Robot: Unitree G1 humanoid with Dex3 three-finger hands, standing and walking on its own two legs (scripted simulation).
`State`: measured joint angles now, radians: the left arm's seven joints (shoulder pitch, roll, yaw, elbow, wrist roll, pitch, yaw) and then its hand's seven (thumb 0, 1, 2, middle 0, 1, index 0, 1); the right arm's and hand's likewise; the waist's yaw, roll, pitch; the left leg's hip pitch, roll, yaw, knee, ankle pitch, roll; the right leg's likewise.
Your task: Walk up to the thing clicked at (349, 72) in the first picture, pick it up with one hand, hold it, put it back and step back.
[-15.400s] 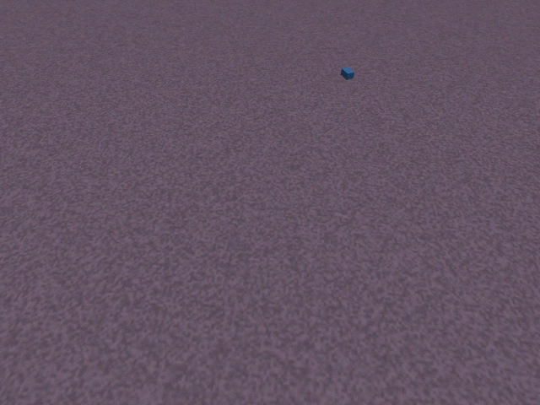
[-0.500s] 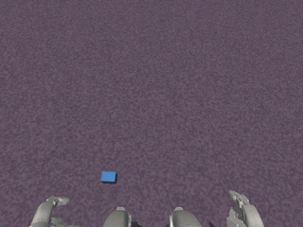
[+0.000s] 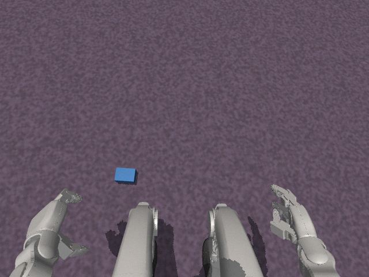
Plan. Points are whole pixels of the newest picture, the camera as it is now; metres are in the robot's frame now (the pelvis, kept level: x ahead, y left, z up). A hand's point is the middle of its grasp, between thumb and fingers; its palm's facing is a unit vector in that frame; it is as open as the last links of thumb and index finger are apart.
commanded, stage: rise first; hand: left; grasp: from above
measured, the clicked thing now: (125, 175) +0.43 +0.23 -0.54
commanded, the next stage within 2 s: approach in 1.80 s
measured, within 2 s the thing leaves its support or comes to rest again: neither
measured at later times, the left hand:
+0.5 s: hand (89, 198) +0.30 +0.29 -0.32, palm faces -0.50 -0.22 -0.84, open 13.3 cm
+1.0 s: hand (97, 187) +0.35 +0.29 -0.39, palm faces -0.49 -0.06 -0.87, open 12.9 cm
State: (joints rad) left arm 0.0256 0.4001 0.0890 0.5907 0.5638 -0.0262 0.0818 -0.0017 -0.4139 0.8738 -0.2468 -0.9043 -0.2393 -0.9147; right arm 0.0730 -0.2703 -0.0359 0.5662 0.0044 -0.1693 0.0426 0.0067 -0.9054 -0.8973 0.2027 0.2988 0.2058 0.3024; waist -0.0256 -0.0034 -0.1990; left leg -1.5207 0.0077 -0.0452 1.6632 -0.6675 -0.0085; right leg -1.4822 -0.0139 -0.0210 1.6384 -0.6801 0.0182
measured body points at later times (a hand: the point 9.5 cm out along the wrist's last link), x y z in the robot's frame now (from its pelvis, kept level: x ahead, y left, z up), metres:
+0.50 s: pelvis -0.06 +0.00 -0.17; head +0.15 +0.03 +0.23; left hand +0.32 +0.30 -0.27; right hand +0.04 -0.28 -0.30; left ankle +0.04 +0.12 -0.53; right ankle +0.04 -0.13 -0.53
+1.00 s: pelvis -0.05 +0.00 -0.22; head +0.17 +0.05 +0.17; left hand +0.37 +0.30 -0.34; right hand +0.03 -0.28 -0.34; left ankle +0.04 +0.12 -0.53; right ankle +0.04 -0.13 -0.53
